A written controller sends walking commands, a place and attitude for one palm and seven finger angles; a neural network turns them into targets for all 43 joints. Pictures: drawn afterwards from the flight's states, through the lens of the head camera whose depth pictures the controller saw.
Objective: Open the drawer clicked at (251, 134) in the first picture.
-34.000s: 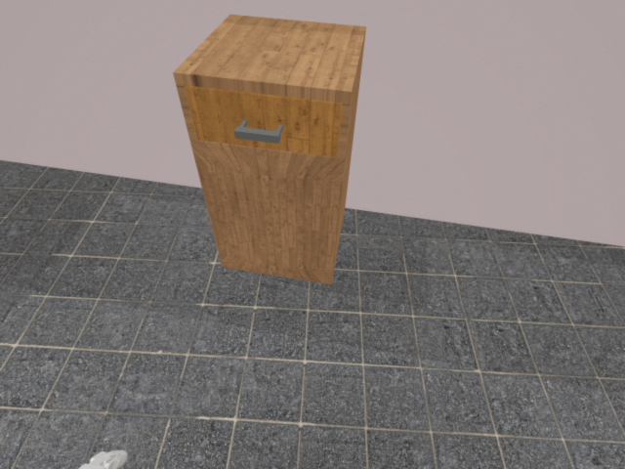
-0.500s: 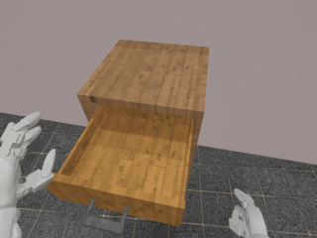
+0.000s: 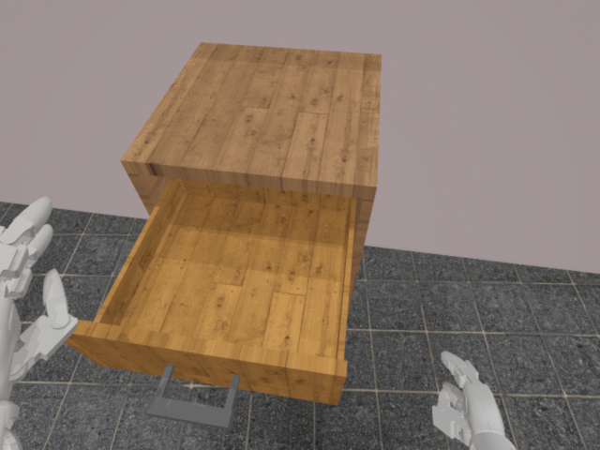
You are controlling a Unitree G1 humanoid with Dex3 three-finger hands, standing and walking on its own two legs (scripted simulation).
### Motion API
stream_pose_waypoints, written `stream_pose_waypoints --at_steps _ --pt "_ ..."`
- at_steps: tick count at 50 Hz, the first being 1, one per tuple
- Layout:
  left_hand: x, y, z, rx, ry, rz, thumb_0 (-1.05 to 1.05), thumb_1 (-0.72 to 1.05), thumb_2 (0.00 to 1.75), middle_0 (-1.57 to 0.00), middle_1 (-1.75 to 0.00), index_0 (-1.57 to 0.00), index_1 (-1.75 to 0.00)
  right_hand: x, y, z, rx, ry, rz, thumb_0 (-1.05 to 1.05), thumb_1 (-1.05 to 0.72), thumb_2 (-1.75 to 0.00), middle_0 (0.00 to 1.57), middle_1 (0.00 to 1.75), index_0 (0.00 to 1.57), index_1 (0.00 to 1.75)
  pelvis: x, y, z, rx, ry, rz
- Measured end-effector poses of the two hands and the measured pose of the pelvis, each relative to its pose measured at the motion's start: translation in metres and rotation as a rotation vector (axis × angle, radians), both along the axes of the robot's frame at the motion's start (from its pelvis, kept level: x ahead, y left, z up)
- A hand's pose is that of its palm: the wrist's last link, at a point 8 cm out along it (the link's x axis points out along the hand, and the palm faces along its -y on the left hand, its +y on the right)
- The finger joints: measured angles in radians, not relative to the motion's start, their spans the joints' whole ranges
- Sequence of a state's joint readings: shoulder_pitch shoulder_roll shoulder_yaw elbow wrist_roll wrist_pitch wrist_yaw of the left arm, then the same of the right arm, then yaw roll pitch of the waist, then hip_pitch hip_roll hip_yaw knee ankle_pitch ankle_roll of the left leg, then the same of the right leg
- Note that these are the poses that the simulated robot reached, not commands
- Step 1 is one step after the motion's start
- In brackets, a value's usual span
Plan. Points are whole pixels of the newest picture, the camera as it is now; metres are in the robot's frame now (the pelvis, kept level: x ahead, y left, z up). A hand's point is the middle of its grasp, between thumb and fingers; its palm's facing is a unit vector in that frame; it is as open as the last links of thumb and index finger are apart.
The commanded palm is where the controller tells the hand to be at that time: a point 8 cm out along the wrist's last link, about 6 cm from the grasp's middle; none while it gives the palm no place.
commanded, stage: step back with the hand held close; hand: left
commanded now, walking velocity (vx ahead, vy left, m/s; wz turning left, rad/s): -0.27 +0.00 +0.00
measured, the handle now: (195, 395) +0.20 +0.17 -0.08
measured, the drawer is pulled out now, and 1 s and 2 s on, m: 0.30 0.30 0.30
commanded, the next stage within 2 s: stop stepping back and stand still in 1.08 s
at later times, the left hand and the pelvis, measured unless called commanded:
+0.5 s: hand (37, 421) +0.12 +0.22 +0.15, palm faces +0.37 -0.81 -0.46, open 7.4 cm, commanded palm +0.06 +0.27 +0.17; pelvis -0.06 -0.01 -0.02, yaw +1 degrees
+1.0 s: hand out of the picture +0.05 +0.18 +0.16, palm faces +0.24 -0.85 -0.46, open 7.4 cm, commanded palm -0.03 +0.24 +0.17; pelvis -0.15 -0.04 -0.01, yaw +0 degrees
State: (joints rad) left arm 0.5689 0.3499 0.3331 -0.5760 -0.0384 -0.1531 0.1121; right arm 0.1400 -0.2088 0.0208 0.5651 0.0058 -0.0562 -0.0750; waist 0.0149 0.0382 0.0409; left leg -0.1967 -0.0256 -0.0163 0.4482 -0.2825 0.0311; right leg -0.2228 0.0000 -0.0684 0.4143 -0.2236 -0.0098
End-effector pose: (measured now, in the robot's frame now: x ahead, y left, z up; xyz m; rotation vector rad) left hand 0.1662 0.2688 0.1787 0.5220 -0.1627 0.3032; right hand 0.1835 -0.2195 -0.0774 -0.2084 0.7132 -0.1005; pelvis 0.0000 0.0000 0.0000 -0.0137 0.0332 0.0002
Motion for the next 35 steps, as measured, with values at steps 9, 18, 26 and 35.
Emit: stream_pose_waypoints --at_steps 9,18,26,35 --pt "-0.016 0.002 -0.001 0.059 0.039 -0.07 0.02 0.89 0.9 -0.22 -0.31 -0.22 -0.3 -0.023 -0.011 -0.001 -0.023 0.024 -0.08 0.01 -0.91 -0.9 0.2 0.3 0.2 0.3 -0.015 0.006 -0.004 0.008 0.016 0.001" --pt "-0.054 0.006 -0.005 0.047 -0.006 -0.001 0.02 0.89 0.9 -0.21 -0.31 -0.22 -0.3 -0.043 -0.008 0.002 -0.045 -0.017 -0.036 0.01 -0.91 -0.9 0.2 0.3 0.2 0.3 -0.042 0.001 -0.009 0.016 0.009 0.01" --pt "-0.083 -0.01 -0.006 0.012 -0.064 0.016 0.02 0.89 0.9 -0.21 -0.31 -0.22 -0.3 -0.069 -0.013 -0.006 -0.034 -0.032 0.0 0.01 -0.91 -0.9 0.2 0.3 0.2 0.3 -0.066 -0.01 -0.016 0.004 -0.002 0.018" --pt "-0.099 -0.001 -0.004 0.026 -0.125 -0.009 0.02 0.89 0.9 -0.21 -0.31 -0.22 -0.3 -0.114 -0.022 -0.004 -0.081 0.023 -0.035 0.01 -0.91 -0.9 0.2 0.3 0.2 0.3 -0.09 -0.009 -0.015 0.02 -0.01 0.029"
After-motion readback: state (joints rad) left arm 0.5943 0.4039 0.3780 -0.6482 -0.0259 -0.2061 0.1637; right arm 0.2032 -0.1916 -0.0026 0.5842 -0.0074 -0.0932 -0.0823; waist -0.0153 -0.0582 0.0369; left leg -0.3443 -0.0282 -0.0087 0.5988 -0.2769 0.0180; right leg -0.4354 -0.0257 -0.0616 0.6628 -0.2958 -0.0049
